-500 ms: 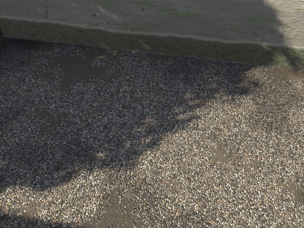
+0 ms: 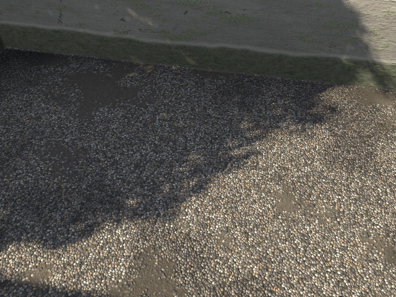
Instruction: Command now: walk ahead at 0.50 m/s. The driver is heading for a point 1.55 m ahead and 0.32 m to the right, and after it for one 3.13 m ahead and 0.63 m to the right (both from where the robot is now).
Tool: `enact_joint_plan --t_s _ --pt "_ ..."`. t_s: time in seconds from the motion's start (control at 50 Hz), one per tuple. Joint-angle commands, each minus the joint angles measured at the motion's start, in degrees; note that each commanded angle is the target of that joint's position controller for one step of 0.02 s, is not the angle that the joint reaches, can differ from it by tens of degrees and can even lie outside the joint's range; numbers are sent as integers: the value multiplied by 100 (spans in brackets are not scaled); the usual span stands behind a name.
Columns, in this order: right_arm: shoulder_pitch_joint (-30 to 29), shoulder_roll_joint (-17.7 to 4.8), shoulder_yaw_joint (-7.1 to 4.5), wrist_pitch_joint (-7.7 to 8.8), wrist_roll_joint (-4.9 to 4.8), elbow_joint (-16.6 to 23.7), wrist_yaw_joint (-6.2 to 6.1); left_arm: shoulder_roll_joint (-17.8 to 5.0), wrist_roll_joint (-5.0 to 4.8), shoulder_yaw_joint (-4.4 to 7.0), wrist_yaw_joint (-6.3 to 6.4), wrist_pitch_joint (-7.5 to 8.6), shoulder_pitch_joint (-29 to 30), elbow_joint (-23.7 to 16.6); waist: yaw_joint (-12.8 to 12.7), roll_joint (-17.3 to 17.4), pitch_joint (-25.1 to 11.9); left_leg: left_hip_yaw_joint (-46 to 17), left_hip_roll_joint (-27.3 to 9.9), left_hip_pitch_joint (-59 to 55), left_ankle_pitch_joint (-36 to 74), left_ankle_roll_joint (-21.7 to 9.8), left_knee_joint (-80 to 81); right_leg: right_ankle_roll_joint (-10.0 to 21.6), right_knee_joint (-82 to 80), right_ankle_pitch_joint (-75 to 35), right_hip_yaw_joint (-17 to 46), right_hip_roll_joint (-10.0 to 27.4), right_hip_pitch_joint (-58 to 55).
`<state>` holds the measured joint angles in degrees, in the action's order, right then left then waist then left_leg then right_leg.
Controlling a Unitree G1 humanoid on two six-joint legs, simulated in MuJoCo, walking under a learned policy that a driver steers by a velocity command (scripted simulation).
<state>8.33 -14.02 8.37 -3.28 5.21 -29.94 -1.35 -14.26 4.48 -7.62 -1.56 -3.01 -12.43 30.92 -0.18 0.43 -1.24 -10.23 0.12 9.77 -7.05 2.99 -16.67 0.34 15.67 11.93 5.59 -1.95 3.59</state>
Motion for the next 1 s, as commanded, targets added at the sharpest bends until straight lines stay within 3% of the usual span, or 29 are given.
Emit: enact_joint_plan --t_s 0.02,0.12,0.22,0.26,0.28,0.32,0.36,0.46,0.48,0.58,0.6,0.62,0.72,1.0 --pt "-431 -484 -165 96 3 535 -19 -517 0 165 16 88 258 -488 1 3 -292 -94 -226 -291 936 -218 76 106 -248 -833 297 378 169" --pt "30 -602 -280 69 -129 204 -15 -659 -144 299 9 35 -247 -136 -1 29 -180 -137 -275 -350 847 -360 211 210 -422 -766 328 408 0" --pt "282 -592 -400 40 -234 -66 -17 -634 -244 426 39 -34 -524 162 -1 25 86 -114 -252 -226 587 -409 314 256 -586 -633 304 386 -9" --pt "366 -574 -437 39 -263 -154 -24 -608 -269 461 61 -55 -620 267 -4 23 114 -103 -243 -215 660 -417 313 257 -600 -768 288 377 -42" --pt "204 -502 -415 64 -291 -31 13 -462 -207 421 26 -15 -630 168 -92 71 199 -173 -303 -53 1174 -408 322 230 -536 -1341 298 443 -82" --pt "313 -522 -443 45 -316 -76 -11 -534 -222 455 16 43 -802 276 -80 -16 -23 -162 -309 -209 1482 -414 261 195 -468 -1763 308 451 -219" --pt "468 -533 -454 7 -302 -133 -56 -558 -252 472 11 81 -954 369 -50 -64 -168 -143 -307 -353 1466 -413 252 179 -484 -1802 299 445 -250" --pt "702 -526 -489 -48 -319 -251 -87 -527 -287 496 16 81 -1230 548 -16 -33 -26 -95 -283 -328 1171 -415 325 172 -619 -1493 283 419 -148" --pt "761 -490 -487 -38 -292 -288 -70 -497 -279 494 21 36 -1307 597 -21 -12 -40 -85 -275 -305 1053 -415 339 205 -634 -1381 272 425 -173" --pt "836 -448 -527 7 -349 -371 -42 -427 -284 511 65 -28 -1500 741 -51 4 166 -57 -244 -139 929 -412 390 213 -706 -1216 267 408 -104" --pt "968 -487 -560 -11 -316 -500 -94 -583 -345 577 128 -70 -1446 856 28 -12 179 21 -169 -253 660 -394 355 224 -712 -1004 243 341 -11" --pt "1004 -484 -568 -8 -325 -520 -111 -548 -360 578 156 -86 -1469 871 18 5 231 32 -158 -232 600 -390 362 219 -742 -898 226 328 50" --pt "1084 -412 -608 13 -385 -645 -106 -387 -344 586 218 -140 -1571 1056 -18 2 326 46 -135 -115 704 -414 376 210 -729 -905 171 295 30" --pt "1462 -363 -674 43 -419 -950 -93 -269 -350 586 300 -181 -1818 1420 -43 -20 396 80 -79 -111 745 -448 457 178 -726 -794 84 266 37"
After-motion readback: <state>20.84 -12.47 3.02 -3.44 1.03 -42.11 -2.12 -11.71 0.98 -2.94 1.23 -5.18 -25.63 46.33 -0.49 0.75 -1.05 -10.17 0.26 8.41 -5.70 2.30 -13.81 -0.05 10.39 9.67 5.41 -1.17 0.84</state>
